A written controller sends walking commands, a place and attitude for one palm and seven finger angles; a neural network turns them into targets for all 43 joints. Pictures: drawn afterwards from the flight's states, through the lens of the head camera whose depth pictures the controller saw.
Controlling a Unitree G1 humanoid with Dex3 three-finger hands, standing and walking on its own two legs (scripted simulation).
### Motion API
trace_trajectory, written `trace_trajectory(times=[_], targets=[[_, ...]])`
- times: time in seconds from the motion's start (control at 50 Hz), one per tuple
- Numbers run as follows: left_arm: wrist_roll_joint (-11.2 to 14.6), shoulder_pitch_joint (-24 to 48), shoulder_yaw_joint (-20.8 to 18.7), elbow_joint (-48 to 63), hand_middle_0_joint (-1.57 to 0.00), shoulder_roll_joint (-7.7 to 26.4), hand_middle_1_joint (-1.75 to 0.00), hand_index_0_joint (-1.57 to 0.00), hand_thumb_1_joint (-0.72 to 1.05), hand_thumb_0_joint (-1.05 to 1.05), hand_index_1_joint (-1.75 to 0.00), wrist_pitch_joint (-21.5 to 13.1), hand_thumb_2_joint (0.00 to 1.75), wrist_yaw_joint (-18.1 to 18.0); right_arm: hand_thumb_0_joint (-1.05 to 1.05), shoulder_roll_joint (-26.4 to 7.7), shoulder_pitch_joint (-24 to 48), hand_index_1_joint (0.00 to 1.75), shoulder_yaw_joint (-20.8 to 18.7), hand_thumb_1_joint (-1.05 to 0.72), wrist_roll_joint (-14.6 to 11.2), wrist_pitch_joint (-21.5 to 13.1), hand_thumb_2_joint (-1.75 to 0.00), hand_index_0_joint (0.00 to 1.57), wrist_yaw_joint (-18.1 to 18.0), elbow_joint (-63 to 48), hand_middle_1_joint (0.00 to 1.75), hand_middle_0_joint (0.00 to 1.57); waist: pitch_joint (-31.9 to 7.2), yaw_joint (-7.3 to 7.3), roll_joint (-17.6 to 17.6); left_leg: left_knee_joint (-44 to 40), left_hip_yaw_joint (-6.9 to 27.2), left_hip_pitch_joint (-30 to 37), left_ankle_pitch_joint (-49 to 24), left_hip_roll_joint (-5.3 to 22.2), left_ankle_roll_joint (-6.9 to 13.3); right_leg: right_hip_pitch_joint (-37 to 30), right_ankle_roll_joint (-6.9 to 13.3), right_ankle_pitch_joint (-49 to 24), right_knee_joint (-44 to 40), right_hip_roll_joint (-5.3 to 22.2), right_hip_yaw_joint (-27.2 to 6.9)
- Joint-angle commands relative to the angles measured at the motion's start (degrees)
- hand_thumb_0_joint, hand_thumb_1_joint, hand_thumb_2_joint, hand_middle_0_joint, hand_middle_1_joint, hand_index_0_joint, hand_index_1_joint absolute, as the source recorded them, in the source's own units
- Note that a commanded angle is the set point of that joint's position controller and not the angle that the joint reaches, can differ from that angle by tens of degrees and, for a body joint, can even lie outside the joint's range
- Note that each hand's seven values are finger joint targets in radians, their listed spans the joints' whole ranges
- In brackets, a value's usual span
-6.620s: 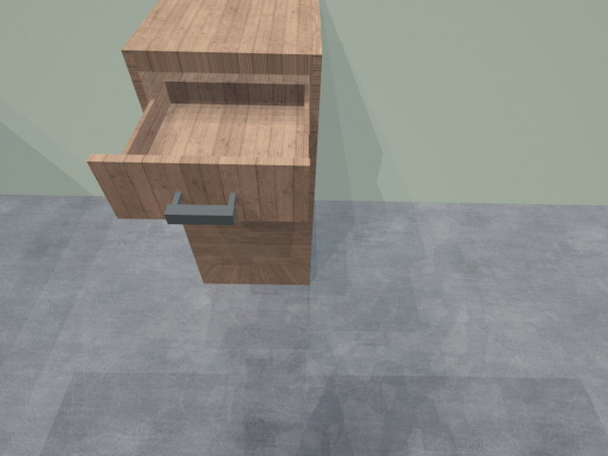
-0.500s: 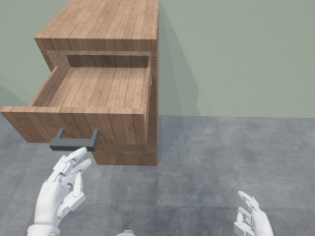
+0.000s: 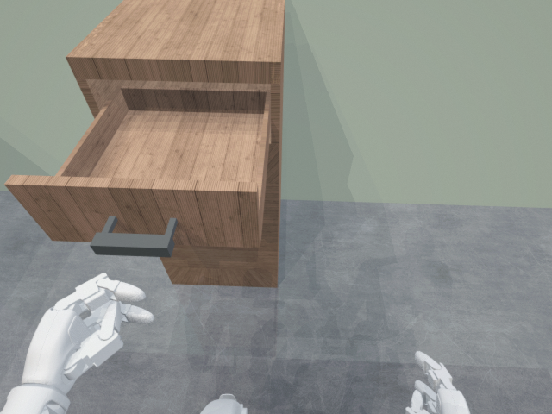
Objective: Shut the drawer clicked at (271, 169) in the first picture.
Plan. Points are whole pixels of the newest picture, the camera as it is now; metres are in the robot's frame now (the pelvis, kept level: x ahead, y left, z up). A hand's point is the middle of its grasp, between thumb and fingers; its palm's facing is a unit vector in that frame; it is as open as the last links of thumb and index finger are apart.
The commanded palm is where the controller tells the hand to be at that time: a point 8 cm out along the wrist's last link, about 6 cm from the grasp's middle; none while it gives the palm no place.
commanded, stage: raise the hand and make a fist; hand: left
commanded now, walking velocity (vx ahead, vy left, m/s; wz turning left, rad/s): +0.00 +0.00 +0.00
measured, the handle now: (137, 233) +0.36 +0.23 +0.06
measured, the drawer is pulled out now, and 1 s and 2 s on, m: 0.30 0.30 0.30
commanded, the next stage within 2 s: bring the fist close to the handle in 1.12 s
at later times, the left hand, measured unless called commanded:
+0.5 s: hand (91, 340) +0.18 +0.20 +0.13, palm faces +0.01 -1.00 -0.07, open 3.1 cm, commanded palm +0.14 +0.26 +0.14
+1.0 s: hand (74, 336) +0.18 +0.21 +0.15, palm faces +0.06 -0.99 -0.11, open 3.3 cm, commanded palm +0.14 +0.27 +0.16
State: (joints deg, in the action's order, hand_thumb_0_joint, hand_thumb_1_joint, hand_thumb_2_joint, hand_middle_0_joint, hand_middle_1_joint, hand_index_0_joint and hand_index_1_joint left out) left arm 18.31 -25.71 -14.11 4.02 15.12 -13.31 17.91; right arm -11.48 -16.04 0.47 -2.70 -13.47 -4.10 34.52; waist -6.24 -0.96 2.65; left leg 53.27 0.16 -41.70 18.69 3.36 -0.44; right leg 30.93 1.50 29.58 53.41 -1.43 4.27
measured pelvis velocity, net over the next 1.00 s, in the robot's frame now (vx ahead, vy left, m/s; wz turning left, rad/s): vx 0.01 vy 0.00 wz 0.02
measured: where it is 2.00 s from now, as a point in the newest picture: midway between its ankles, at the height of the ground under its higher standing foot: outside the picture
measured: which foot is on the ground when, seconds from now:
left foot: down 0.00-1.00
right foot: down 0.00-1.00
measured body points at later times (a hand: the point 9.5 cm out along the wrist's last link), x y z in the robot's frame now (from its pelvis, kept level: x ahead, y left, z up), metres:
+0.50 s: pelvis +0.00 +0.02 +0.02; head -0.01 +0.02 +0.47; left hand +0.17 +0.26 +0.13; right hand +0.22 -0.17 -0.02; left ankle +0.08 +0.12 -0.68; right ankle -0.02 -0.10 -0.68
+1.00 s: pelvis +0.01 +0.00 +0.03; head -0.02 -0.02 +0.48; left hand +0.17 +0.26 +0.16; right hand +0.19 -0.23 -0.02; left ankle +0.08 +0.12 -0.68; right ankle -0.02 -0.10 -0.68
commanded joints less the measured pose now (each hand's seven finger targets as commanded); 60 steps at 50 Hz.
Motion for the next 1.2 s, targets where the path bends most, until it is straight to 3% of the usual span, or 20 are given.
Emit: trace_trajectory(times=[0.0,0.06,0.12,0.16,0.18,0.26,0.28,0.36,0.42,0.46,0.48,0.56,0.58,0.66,0.72,0.76,0.78,0.96,1.06,1.18], targets=[[1.2,-7.91,-3.21,15.78,-1.0,5.29,-1.17,-1.0,0.9,0.0,-1.17,-6.13,0.9,-1.23,0.0,-7.31,8.3,0.3,-4.02,-0.9,0.13,-4.67,-0.9,0.2,0.5,-11.26,0.3,0.2,-7.67,2.97,-2.15,-7.27,1.34,14.94,-8.89,-2.55,2.6,2.46,-2.1,-17.42,-10.82,0.16,-1.23],[0.98,-6.42,-1.87,18.06,-1.06,5.45,-1.23,-1.06,0.9,0.0,-1.23,-7.45,0.9,-1.55,0.0,-8.08,8.0,0.3,-3.86,-0.9,-0.01,-5.22,-0.9,0.2,0.58,-11.16,0.3,0.2,-5.36,1.63,-2.36,-7.93,1.94,15.12,-6.09,-2.29,2.72,4.38,-1.7,-12.77,-11.33,-0.42,-0.71],[0.7,-6.09,-0.15,22.53,-1.12,4.87,-1.3,-1.12,0.9,0.0,-1.3,-8.16,0.9,-1.74,0.0,-8.26,7.01,0.3,-3.67,-0.9,-0.22,-5.92,-0.9,0.2,0.55,-11.78,0.3,0.2,-6.85,1.3,0.91,-8.92,2.34,17.13,-4.6,-2.2,2.6,5.08,-1.2,-10.34,-11.32,-0.35,-0.1],[0.0,-3.61,-0.54,23.19,-1.16,6.26,-1.34,-1.16,0.9,0.0,-1.34,-7.88,0.9,-2.51,0.0,-8.67,7.05,0.3,-3.34,-0.9,-0.28,-5.89,-0.9,0.2,0.22,-11.19,0.3,0.2,-5.1,0.8,0.19,-9.64,3.09,17.41,-2.4,-1.85,2.7,5.5,-1.05,-8.44,-11.99,-0.61,-0.11],[-0.08,-2.74,1.11,24.44,-1.18,5.07,-1.36,-1.18,0.9,0.0,-1.36,-7.67,0.9,-2.57,0.0,-8.57,6.73,0.3,-3.09,-0.9,-0.32,-5.93,-0.9,0.2,0.15,-11.59,0.3,0.2,-5.52,0.59,0.78,-10.16,3.19,18.05,-1.67,-2.03,2.73,5.45,-1.03,-7.93,-12.15,-0.46,-0.09],[-1.35,-3.35,0.04,24.17,-1.26,6.31,-1.45,-1.26,0.9,0.0,-1.45,-4.53,0.9,-3.77,0.0,-8.49,7.85,0.3,-2.53,-0.9,-0.6,-5.47,-0.9,0.2,0.16,-11.59,0.3,0.2,-5.03,1.45,2.46,-12.38,4.01,19.67,-0.04,-1.56,2.5,3.33,-0.71,-7.86,-13.26,-0.48,0.4],[-1.33,-3.74,1.95,25.73,-1.28,4.62,-1.47,-1.28,0.9,0.0,-1.47,-3.69,0.9,-3.78,0.0,-8.1,7.64,0.3,-2.22,-0.9,-0.7,-5.29,-0.9,0.2,0.2,-12.29,0.3,0.2,-4.9,1.53,3.17,-13.1,3.99,20.53,0.04,-1.61,2.47,3.04,-0.66,-8.09,-13.52,-0.42,0.63],[-1.77,-3.51,-0.13,24.7,-1.36,6.68,-1.56,-1.36,0.9,0.0,-1.56,1.13,0.9,-4.62,0.0,-8.14,9.24,0.3,-1.58,-0.9,-0.69,-4.25,-0.9,0.2,0.05,-12.7,0.3,0.2,-2.49,2.35,0.65,-15.33,4.33,20.63,1.14,-1.44,2.43,0.64,-0.69,-8.13,-15.73,-0.67,0.9],[-1.64,-1.37,2.39,28.97,-1.4,5.0,-1.6,-1.4,0.9,0.0,-1.6,3.16,0.9,-4.65,0.0,-7.78,8.96,0.3,-0.72,-0.9,-0.74,-3.98,-0.9,0.2,0.11,-13.9,0.3,0.2,-2.27,2.11,2.82,-16.68,4.06,22.54,1.34,-1.5,2.17,-0.2,-0.76,-8.19,-16.55,-0.56,1.25],[-1.78,-1.39,0.59,28.47,-1.4,6.48,-1.6,-1.4,0.9,0.0,-1.6,4.34,0.9,-5.31,0.0,-8.02,9.59,0.3,-0.41,-0.9,-0.56,-3.98,-0.9,0.2,0.14,-13.51,0.3,0.2,-1.07,2.5,0.68,-17.41,4.39,22.37,1.9,-1.5,2.19,-1.24,-0.66,-7.8,-17.57,-0.85,1.34],[-1.67,-1.58,2.39,29.84,-1.4,4.63,-1.6,-1.4,0.9,0.0,-1.6,4.65,0.9,-5.18,0.0,-7.75,9.26,0.3,-0.21,-0.9,-0.63,-4.01,-0.9,0.2,0.23,-13.92,0.3,0.2,-1.16,2.35,1.75,-17.73,4.02,23.31,1.27,-1.64,2.17,-1.27,-0.69,-8.2,-17.75,-0.68,1.42],[-1.59,-1.72,0.14,30.57,-1.4,6.74,-1.6,-1.4,0.9,0.0,-1.6,6.03,0.9,-5.43,0.0,-7.88,9.92,0.3,-0.04,-0.9,-0.85,-4.61,-0.9,0.2,0.29,-13.58,0.3,0.2,-0.12,2.79,1.1,-18.49,3.78,23.48,1.67,-1.81,2.06,-2.48,-0.67,-7.63,-19.4,-0.81,1.3],[-1.55,-0.37,2.05,31.93,-1.4,5.33,-1.6,-1.4,0.9,0.0,-1.6,6.13,0.9,-5.25,0.0,-7.82,9.66,0.3,0.35,-0.9,-0.93,-4.86,-0.9,0.2,0.35,-13.8,0.3,0.2,0.49,2.42,2.82,-19.24,3.76,23.7,3.34,-1.92,1.92,-2.06,-0.7,-6.32,-19.53,-0.59,1.37],[-1.02,1.88,-1.43,31.6,-1.4,8.35,-1.6,-1.4,0.9,0.0,-1.6,6.62,0.9,-5.57,0.0,-8.13,9.84,0.3,0.32,-0.9,-1.29,-6.19,-0.9,0.2,-0.42,-12.7,0.3,0.2,1.04,2.57,0.8,-19.82,3.5,24.06,5.18,-2.06,1.97,-3.0,-0.82,-4.1,-21.68,-0.48,0.57],[-0.24,0.38,-1.37,30.33,-1.4,7.16,-1.6,-1.4,0.9,0.0,-1.6,7.38,0.9,-4.8,0.0,-7.78,9.87,0.3,0.33,-0.9,-1.58,-7.44,-0.9,0.2,-0.66,-12.41,0.3,0.2,0.55,3.01,1.11,-19.82,2.61,25.19,2.79,-2.29,2.03,-3.69,-0.9,-5.0,-22.63,-0.19,0.26],[0.39,-0.05,-2.63,27.3,-1.4,7.39,-1.6,-1.4,0.9,0.0,-1.6,7.9,0.9,-4.21,0.0,-8.07,10.52,0.3,0.04,-0.9,-1.72,-7.98,-0.9,0.2,-0.83,-11.33,0.3,0.2,2.02,3.17,-1.19,-19.54,2.49,24.34,2.39,-2.45,2.07,-4.09,-1.09,-4.85,-23.98,-0.16,-0.35],[0.69,-0.15,-2.51,26.63,-1.4,7.36,-1.6,-1.4,0.9,0.0,-1.6,7.93,0.9,-3.73,0.0,-8.11,10.28,0.3,-0.03,-0.9,-1.84,-8.17,-0.9,0.2,-0.96,-11.27,0.3,0.2,2.65,3.02,-2.4,-19.44,2.09,24.15,1.9,-2.5,2.07,-3.57,-1.28,-4.59,-24.41,-0.05,-0.66],[2.85,0.08,-9.33,25.6,-1.4,11.84,-1.6,-1.4,0.9,0.0,-1.6,4.02,0.9,-0.93,0.0,-8.13,10.51,0.3,-0.66,-0.9,-1.89,-10.82,-0.9,0.2,-1.54,-9.39,0.3,0.2,1.25,3.72,0.3,-16.89,1.02,25.21,-4.35,-2.88,2.12,-5.52,-1.63,-10.13,-25.93,0.84,-3.76],[4.2,1.4,-9.4,22.42,-1.4,11.49,-1.6,-1.4,0.9,0.0,-1.6,3.15,0.9,2.0,0.0,-8.58,10.42,0.3,-0.79,-0.9,-2.17,-11.86,-0.9,0.2,-2.06,-8.84,0.3,0.2,1.84,3.24,-0.48,-15.93,1.07,25.29,-5.99,-3.05,2.15,-5.96,-2.68,-14.45,-26.31,1.57,-5.58],[4.0,-0.84,-8.06,23.12,-1.4,10.08,-1.6,-1.4,0.9,0.0,-1.6,3.65,0.9,3.42,0.0,-8.56,10.06,0.3,-1.0,-0.9,-2.17,-12.63,-0.9,0.2,-1.65,-9.13,0.3,0.2,-0.04,3.4,-0.75,-16.54,0.9,27.32,-9.49,-3.28,2.56,-6.89,-2.77,-21.8,-24.42,1.03,-3.78]])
